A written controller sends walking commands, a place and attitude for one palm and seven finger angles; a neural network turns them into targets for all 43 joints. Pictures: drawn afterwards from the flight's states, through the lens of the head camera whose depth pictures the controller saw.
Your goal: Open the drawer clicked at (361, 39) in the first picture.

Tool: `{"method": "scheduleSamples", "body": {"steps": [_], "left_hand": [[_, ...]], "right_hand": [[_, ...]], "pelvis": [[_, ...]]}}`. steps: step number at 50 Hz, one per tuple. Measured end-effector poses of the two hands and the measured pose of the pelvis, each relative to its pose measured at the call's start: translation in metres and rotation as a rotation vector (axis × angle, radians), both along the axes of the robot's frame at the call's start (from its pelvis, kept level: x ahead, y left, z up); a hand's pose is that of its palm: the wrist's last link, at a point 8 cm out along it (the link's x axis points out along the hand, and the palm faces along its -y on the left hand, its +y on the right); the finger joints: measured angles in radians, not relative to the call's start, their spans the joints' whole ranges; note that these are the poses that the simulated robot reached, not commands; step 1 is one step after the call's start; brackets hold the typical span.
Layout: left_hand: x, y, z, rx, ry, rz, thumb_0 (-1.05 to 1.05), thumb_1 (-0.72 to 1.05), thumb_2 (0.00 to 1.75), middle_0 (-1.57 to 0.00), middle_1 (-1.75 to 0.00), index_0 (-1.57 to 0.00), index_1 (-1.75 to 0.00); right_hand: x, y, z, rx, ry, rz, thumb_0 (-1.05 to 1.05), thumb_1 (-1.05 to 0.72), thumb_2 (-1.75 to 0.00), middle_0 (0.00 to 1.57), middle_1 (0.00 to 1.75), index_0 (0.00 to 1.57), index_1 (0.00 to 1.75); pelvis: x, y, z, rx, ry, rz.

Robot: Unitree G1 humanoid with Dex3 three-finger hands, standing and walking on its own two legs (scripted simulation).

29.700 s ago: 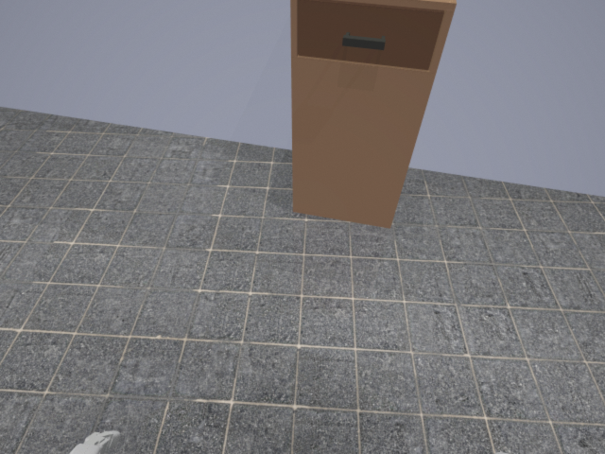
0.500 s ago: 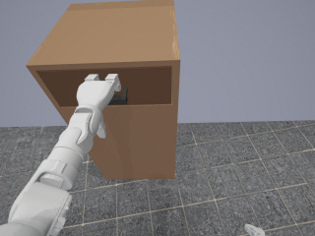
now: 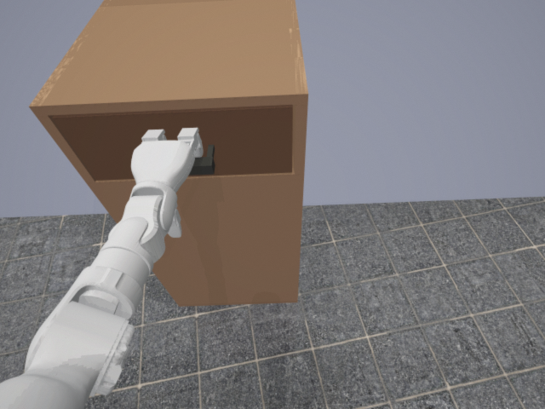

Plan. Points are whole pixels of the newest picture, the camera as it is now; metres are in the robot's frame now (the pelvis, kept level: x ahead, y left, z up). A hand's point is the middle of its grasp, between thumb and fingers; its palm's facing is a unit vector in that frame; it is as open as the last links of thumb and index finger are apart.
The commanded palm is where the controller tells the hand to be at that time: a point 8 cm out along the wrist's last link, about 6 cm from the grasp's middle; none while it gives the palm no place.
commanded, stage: lower the fingers behind the handle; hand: left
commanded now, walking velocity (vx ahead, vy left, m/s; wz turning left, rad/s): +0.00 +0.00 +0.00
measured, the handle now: (181, 158) +0.52 +0.18 +0.05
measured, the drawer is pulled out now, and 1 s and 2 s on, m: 0.00 0.00 0.00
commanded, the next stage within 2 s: lift the fingers back up to retry in 0.72 s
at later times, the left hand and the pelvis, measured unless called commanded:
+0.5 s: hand (176, 184) +0.45 +0.18 +0.06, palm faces +0.03 +0.02 -1.00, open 14.0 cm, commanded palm +0.42 +0.18 +0.09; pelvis -0.01 +0.00 -0.01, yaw +0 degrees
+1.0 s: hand (176, 181) +0.45 +0.18 +0.07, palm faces +0.00 +0.00 -1.00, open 13.9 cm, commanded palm +0.43 +0.18 +0.12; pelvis -0.02 +0.00 -0.01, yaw +0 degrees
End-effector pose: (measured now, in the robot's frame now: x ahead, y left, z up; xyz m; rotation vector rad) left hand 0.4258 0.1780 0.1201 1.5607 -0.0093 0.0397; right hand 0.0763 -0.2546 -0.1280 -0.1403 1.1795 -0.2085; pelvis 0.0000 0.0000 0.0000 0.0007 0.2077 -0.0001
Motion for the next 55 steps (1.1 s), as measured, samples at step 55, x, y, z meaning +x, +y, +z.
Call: {"method": "scheduleSamples", "body": {"steps": [55], "left_hand": [[0.005, -0.002, 0.002, -0.004, 0.038, 0.006, 0.0, -0.49, 0.3, -0.31, -1.29, -0.32, -1.21]], "right_hand": [[-0.027, -0.003, 0.0, -0.017, -0.004, -0.038, 0.0, -0.91, -0.9, 0.2, 0.3, 0.2, 0.3]], "pelvis": [[-0.01, -0.001, -0.003, -0.001, 0.01, -0.009]]}}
